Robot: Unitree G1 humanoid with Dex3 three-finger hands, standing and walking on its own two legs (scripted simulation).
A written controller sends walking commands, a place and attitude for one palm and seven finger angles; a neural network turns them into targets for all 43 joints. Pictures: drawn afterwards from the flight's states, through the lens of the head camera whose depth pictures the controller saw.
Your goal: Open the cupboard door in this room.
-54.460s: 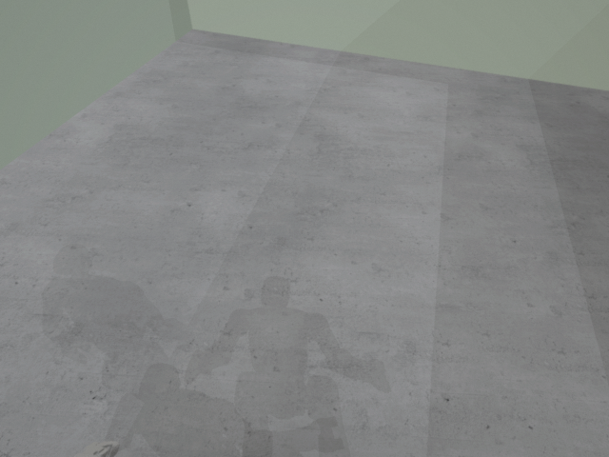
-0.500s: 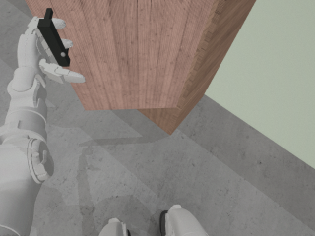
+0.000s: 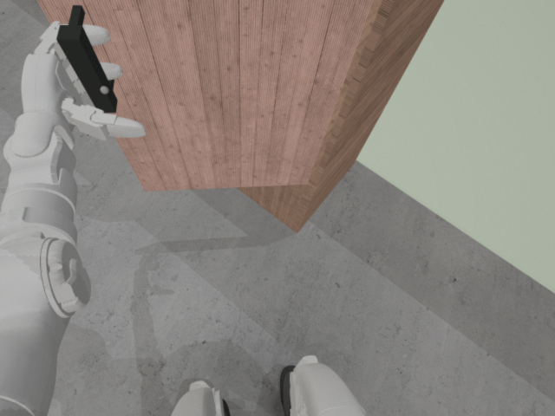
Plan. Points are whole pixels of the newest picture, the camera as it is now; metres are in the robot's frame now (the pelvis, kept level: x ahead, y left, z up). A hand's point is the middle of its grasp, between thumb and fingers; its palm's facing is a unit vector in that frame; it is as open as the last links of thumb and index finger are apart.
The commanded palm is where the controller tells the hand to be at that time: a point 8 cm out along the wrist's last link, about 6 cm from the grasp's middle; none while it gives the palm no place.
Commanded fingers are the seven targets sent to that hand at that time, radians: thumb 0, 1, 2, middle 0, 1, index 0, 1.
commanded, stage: close the thumb around the handle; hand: left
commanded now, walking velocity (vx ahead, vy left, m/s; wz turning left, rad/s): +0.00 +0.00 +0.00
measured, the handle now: (93, 62) +0.59 +0.19 +0.09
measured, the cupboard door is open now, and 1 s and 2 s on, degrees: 44 48 83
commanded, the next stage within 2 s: pull the door open along its arc in 0.58 s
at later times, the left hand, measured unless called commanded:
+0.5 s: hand (107, 90) +0.54 +0.17 +0.09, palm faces -0.06 -1.00 -0.03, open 5.8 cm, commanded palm +0.52 +0.21 +0.09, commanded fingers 0.00 0.90 0.90 -0.40 -1.35 -0.40 -1.35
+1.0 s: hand (110, 109) +0.51 +0.16 +0.09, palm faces -0.04 -1.00 -0.02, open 5.9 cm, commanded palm +0.45 +0.21 +0.09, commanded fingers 0.00 0.90 0.90 -0.40 -1.35 -0.40 -1.35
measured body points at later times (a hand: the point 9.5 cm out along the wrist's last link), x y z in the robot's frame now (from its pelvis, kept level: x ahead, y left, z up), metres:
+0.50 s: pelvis +0.01 +0.01 +0.00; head +0.15 +0.02 +0.43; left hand +0.54 +0.22 +0.09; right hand -0.02 -0.25 -0.10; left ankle -0.02 +0.10 -0.68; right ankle +0.03 -0.12 -0.68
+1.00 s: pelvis +0.01 +0.00 +0.01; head +0.13 +0.00 +0.44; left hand +0.51 +0.22 +0.09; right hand +0.00 -0.26 -0.10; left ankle -0.02 +0.10 -0.68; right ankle +0.03 -0.12 -0.68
